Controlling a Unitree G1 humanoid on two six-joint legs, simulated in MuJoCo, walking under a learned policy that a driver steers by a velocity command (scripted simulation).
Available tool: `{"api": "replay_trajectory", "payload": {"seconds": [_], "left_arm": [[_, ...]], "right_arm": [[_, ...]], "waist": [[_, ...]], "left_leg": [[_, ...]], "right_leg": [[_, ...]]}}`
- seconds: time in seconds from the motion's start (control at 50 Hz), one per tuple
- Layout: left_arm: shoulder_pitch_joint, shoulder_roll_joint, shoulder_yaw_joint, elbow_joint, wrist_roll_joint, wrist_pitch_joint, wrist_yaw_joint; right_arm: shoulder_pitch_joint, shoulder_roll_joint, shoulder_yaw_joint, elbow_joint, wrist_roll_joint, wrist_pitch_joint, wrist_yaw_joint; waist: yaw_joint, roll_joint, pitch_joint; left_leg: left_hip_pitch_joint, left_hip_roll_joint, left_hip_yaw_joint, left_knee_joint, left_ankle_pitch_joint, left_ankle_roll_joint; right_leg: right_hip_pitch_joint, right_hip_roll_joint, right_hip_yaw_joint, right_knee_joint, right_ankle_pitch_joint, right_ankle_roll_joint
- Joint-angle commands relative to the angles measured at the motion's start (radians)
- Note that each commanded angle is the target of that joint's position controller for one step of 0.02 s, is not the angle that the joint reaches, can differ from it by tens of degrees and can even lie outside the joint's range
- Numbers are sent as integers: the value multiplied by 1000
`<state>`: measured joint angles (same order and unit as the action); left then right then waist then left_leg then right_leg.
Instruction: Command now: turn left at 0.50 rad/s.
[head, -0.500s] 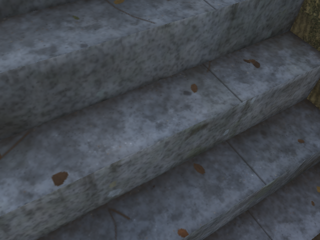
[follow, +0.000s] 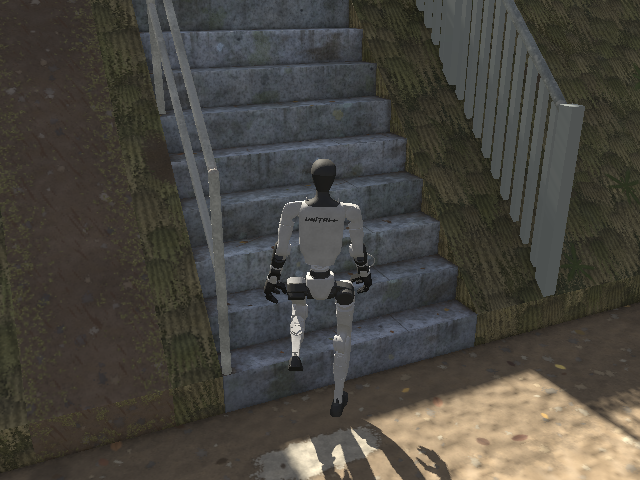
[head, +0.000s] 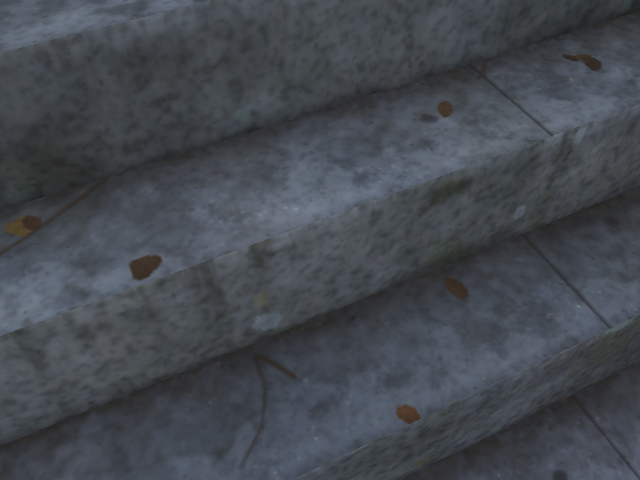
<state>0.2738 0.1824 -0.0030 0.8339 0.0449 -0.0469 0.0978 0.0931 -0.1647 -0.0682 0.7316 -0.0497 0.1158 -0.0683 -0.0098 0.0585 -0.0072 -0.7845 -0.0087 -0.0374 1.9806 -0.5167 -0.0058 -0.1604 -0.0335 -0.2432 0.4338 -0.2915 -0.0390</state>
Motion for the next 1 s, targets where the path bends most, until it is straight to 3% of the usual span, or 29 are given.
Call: {"api": "replay_trajectory", "payload": {"seconds": [0.02,0.06,0.12,0.14,0.16,0.18,0.2,0.22,0.26,0.3,0.34,0.4,0.48,0.52,0.54,0.56,0.58,0.6,0.62,0.66,0.74,0.8,0.84,0.86,0.9,0.92,0.94,0.96,1.0], "left_arm": [[30,193,59,-44,10,-5,0],[-153,200,62,-106,6,-2,-14],[-222,198,67,-152,-30,17,-67],[-282,148,60,-168,-71,39,-86],[-247,116,53,-211,-67,46,-113],[-308,47,33,-213,-26,55,-114],[-170,-23,18,-254,11,47,-112],[-116,-3,15,-231,27,48,-105],[-220,24,17,-320,22,36,-104],[-244,99,35,-347,20,43,-112],[-276,76,18,-379,26,42,-119],[-280,15,-12,-401,-9,50,-106],[-141,32,9,-381,-52,52,-52],[-65,33,22,-323,-35,28,-31],[-63,46,23,-314,-18,19,-29],[-54,166,48,-335,30,26,-29],[-109,153,57,-355,41,25,-32],[-132,137,55,-337,26,23,-37],[-156,97,45,-314,12,18,-39],[-136,66,25,-294,7,5,-27],[-80,125,46,-277,-8,5,-28],[-118,116,40,-301,-6,17,-28],[-64,141,55,-297,1,32,-31],[-19,147,68,-275,-6,46,-33],[57,137,80,-232,-23,78,-40],[117,110,83,-212,-15,88,-48],[142,20,64,-226,-11,97,-56],[106,24,56,-238,-15,113,-53],[31,37,67,-220,-21,123,-57]], "right_arm": [[-119,-18,6,-157,3,-25,11],[-71,-34,19,-172,25,-29,13],[169,-80,-10,-156,58,-34,-4],[292,-81,-17,-111,42,-52,-9],[251,-140,-24,-74,15,-73,-29],[273,-95,-15,-77,6,-96,-6],[251,-181,-18,-129,3,-116,11],[197,-233,-31,-182,2,-118,11],[-64,-237,-25,-209,20,-116,-2],[-40,-195,-11,-199,13,-126,-4],[26,-210,-23,-162,3,-124,-9],[28,-184,-32,-177,-5,-110,-18],[56,-163,-45,-196,-9,-99,-21],[95,-124,-47,-189,16,-107,-1],[105,-91,-45,-187,23,-111,9],[98,-92,-47,-232,15,-109,-3],[98,-161,-68,-217,-14,-101,-17],[29,-123,-60,-219,-26,-92,-29],[18,-93,-46,-227,-19,-82,-35],[18,-148,-37,-236,-19,-77,0],[60,-129,-31,-206,3,-45,64],[51,-86,-2,-209,15,-25,69],[19,-69,14,-214,28,-25,63],[66,-63,13,-188,32,-33,55],[120,-67,14,-142,22,-75,56],[127,-70,17,-134,5,-108,61],[118,-39,40,-158,18,-129,62],[163,-121,26,-170,0,-131,34],[9,-37,51,-170,6,-143,19]], "waist": [[21,-144,-9],[-32,-103,-50],[-117,-221,-211],[-182,-153,-190],[-91,81,-59],[-135,38,-17],[-8,77,-143],[-19,-3,-274],[73,88,-72],[56,18,-48],[23,-12,-103],[7,115,-158],[19,165,-96],[5,21,-91],[-3,-155,-107],[38,-410,-227],[26,-278,-259],[16,-188,-143],[-35,-114,-3],[-56,10,5],[-23,-142,-119],[-26,-271,-97],[32,-369,-93],[46,-395,-102],[41,-239,-55],[60,-101,-22],[79,63,-73],[-22,299,-146],[62,68,42]], "left_leg": [[-126,53,-18,-229,-38,4],[200,86,21,-708,55,20],[575,-4,89,-1197,217,75],[676,-47,154,-1503,448,88],[792,-95,36,-1625,601,158],[753,22,-66,-1574,845,158],[770,275,-363,-1453,1608,268],[751,389,-426,-1560,1463,392],[442,255,-355,-1634,854,364],[444,196,-310,-1606,883,322],[610,182,-302,-1584,897,290],[613,125,-240,-1595,786,235],[572,145,-332,-1569,738,195],[522,49,-283,-1359,634,139],[242,-32,-188,-1082,123,82],[46,-157,-35,-658,-172,-6],[18,-100,-28,-170,-158,-42],[-92,-92,-58,114,-99,-44],[-130,-58,-77,142,-28,-43],[-91,-48,-118,-49,117,-39],[96,-116,-62,-365,212,-74],[320,-55,16,-935,90,-62],[438,-49,84,-1206,-76,-24],[526,-51,105,-1301,49,-8],[603,-74,145,-1622,260,19],[656,-6,27,-1694,300,16],[749,214,-212,-1606,704,28],[463,427,-362,-1718,754,221],[273,302,-178,-1708,733,260]], "right_leg": [[207,-317,191,-139,574,-198],[49,-270,54,-128,605,-133],[44,-264,25,198,987,-131],[-3,-216,-18,402,860,-85],[-358,-71,-13,617,349,-12],[-562,-68,92,1034,-149,-13],[-673,-1,248,1345,-149,38],[-610,-5,313,1402,-70,68],[-606,-5,255,1435,-58,95],[-605,7,244,1312,-26,78],[-647,6,227,1131,-77,61],[-437,47,185,706,-161,31],[-185,90,185,108,-78,9],[-2,60,177,-162,133,31],[200,-93,310,-123,325,16],[225,-440,655,-100,655,-183],[119,-505,710,-103,689,-338],[13,-459,602,-124,491,-348],[-116,-377,451,-136,336,-267],[-132,-221,318,-58,309,-159],[-32,-210,238,-27,489,-193],[-55,-200,178,-84,388,-150],[-15,-222,218,-102,340,-152],[-29,-230,227,-62,393,-160],[-45,-173,197,66,294,-117],[-132,-129,167,196,138,-81],[-318,-109,173,354,-291,-13],[-146,-53,211,458,-318,49],[-92,-26,243,603,-188,85]]}}
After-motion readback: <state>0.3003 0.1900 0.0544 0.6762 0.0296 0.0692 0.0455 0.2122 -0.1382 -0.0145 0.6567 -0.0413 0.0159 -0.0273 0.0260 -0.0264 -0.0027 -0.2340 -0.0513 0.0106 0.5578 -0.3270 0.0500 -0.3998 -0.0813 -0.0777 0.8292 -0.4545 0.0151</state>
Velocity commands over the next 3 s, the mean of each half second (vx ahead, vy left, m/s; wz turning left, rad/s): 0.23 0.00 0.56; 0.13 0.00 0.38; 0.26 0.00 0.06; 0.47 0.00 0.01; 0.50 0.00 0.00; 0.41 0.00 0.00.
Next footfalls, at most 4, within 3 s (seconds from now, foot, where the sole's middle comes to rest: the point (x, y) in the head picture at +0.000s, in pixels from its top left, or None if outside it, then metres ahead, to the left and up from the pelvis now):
0.16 left None -0.04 0.15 -0.78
0.54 right None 0.00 -0.04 -0.78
0.92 left None -0.15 0.15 -0.78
1.24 right None -0.13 -0.08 -0.78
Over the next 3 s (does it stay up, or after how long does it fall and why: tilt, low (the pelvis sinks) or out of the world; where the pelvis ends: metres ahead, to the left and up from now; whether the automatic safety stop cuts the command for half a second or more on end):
stays up -0.16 0.00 0.01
